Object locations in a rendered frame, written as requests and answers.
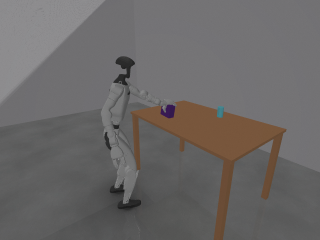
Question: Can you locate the robot right thigh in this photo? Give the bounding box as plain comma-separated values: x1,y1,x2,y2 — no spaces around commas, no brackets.
105,135,137,175

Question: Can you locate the table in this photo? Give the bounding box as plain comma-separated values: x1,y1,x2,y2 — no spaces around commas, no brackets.
130,100,287,240

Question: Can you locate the right robot hand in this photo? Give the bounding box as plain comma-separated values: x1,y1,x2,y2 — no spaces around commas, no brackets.
110,146,127,169

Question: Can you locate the left robot foot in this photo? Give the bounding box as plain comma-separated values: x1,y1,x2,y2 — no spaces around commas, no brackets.
110,184,125,193

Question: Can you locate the left robot forearm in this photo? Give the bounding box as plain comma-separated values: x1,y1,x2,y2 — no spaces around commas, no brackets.
146,93,166,107

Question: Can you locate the right robot upper arm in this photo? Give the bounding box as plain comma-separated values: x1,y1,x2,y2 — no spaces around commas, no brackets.
101,84,124,118

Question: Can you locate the left robot upper arm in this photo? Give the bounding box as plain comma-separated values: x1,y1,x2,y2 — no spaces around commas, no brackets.
125,80,148,100

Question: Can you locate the right robot forearm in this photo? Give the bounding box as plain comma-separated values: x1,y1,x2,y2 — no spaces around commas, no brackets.
102,111,119,148

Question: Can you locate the sponge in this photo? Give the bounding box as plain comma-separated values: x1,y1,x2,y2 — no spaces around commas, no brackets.
160,105,176,119

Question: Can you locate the left robot hand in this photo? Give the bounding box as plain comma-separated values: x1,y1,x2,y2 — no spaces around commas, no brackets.
162,99,177,113

